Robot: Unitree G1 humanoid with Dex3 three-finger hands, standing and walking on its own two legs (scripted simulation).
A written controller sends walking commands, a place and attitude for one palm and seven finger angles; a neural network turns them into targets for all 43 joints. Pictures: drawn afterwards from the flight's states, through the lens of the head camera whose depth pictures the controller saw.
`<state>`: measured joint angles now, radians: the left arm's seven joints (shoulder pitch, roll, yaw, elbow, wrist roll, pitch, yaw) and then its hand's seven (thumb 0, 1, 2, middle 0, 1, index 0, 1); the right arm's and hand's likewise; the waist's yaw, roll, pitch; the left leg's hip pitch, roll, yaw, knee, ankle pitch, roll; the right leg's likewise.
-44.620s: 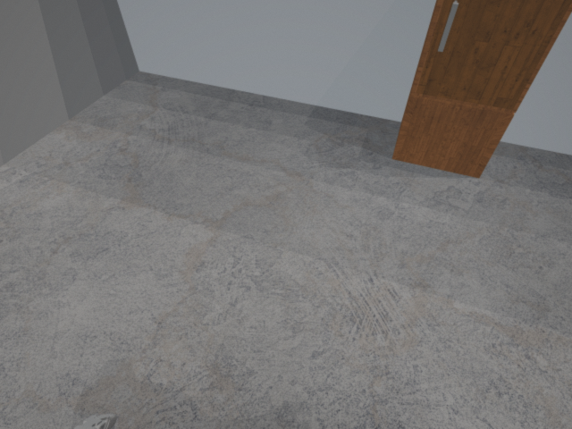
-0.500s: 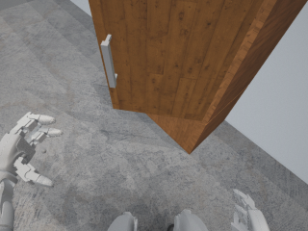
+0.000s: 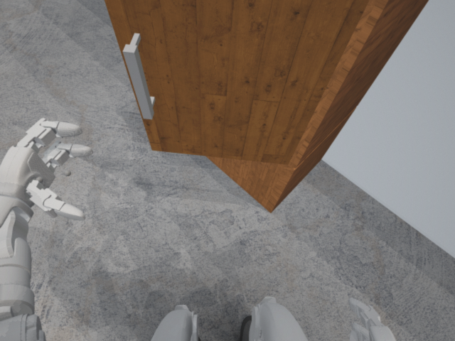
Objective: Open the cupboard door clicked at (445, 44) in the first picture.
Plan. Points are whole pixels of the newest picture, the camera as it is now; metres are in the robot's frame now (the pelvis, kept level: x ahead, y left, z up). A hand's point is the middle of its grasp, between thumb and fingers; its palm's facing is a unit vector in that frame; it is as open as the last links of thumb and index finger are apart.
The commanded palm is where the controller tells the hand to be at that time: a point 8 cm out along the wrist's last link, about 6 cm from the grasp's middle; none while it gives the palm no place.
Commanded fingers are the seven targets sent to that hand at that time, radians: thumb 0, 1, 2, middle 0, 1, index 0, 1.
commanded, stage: move the hooked fingers beside the handle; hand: left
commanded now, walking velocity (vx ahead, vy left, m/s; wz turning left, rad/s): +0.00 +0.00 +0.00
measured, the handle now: (143, 80) +0.60 +0.19 +0.04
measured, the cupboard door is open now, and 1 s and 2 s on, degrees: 39 39 39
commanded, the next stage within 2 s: slide the fingers in behind the handle in 1.92 s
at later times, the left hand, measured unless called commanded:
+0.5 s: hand (86, 133) +0.45 +0.26 +0.05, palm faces -0.09 -1.00 -0.02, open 14.0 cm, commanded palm +0.44 +0.31 +0.05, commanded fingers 0.00 -0.50 0.30 -0.30 -1.20 -0.30 -1.20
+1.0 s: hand (102, 98) +0.54 +0.25 +0.05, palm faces -0.09 -1.00 -0.02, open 14.0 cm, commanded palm +0.54 +0.29 +0.04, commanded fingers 0.00 -0.50 0.30 -0.30 -1.20 -0.30 -1.20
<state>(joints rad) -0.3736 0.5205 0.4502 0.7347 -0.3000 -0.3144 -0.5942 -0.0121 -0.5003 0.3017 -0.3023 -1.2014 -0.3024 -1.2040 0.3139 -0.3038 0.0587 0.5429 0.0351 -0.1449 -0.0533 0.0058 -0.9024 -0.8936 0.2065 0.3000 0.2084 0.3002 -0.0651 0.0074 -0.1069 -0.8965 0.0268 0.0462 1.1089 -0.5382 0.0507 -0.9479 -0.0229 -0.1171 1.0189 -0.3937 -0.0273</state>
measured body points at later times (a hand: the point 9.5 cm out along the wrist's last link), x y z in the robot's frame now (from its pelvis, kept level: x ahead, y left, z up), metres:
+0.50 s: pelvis +0.00 +0.00 -0.01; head +0.13 +0.03 +0.42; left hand +0.45 +0.31 +0.06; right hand +0.06 -0.27 -0.11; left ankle +0.00 +0.08 -0.66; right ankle +0.05 -0.11 -0.66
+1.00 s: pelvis +0.00 +0.01 -0.02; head +0.18 +0.04 +0.39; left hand +0.54 +0.31 +0.06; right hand -0.01 -0.26 -0.12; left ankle +0.00 +0.08 -0.66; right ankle +0.05 -0.11 -0.66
